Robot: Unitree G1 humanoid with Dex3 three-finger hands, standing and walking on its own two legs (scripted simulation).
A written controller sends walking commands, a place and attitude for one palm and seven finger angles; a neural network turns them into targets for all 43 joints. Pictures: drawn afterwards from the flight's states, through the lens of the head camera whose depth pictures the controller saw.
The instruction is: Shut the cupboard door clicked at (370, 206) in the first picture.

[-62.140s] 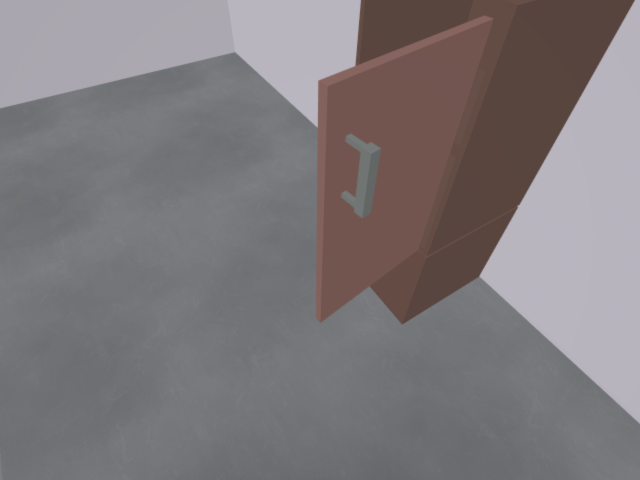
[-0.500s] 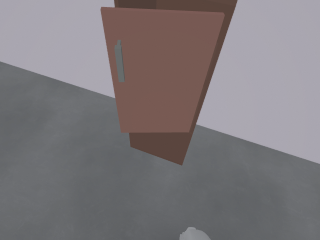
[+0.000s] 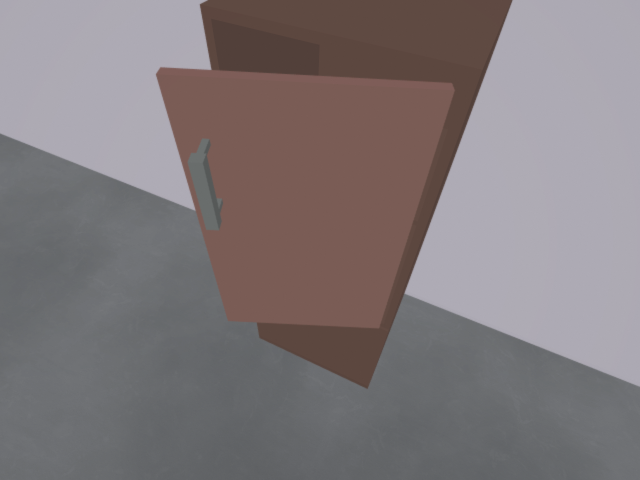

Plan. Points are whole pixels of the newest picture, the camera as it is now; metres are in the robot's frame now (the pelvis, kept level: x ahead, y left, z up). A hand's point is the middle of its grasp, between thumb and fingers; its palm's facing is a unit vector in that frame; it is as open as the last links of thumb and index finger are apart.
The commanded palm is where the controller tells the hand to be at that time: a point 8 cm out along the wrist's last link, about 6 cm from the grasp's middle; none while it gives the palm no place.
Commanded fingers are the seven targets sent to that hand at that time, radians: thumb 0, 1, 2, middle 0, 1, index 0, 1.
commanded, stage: come to a stop and stand still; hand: left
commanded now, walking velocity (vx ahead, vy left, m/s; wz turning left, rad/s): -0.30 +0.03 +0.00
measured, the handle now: (209, 185) +0.47 +0.20 +0.10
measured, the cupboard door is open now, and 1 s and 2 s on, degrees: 23 23 23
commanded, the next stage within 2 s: none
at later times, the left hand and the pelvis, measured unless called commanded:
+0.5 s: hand out of the picture +0.05 +0.20 -0.17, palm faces -0.03 -0.96 -0.28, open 7.4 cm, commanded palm none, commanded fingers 0.00 0.90 0.90 -0.20 -0.30 -0.20 -0.30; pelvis -0.02 +0.01 -0.01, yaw -3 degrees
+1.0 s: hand out of the picture -0.11 +0.24 -0.18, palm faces +0.04 -0.98 -0.19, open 7.4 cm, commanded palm none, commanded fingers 0.00 0.90 0.90 -0.20 -0.30 -0.20 -0.30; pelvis -0.08 +0.06 +0.00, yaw +0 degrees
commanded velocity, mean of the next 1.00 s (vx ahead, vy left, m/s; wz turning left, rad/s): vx -0.05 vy -0.01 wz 0.00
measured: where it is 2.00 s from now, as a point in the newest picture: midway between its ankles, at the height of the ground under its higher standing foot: outside the picture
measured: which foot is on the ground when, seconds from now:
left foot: down 0.00-1.00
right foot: down 0.00-1.00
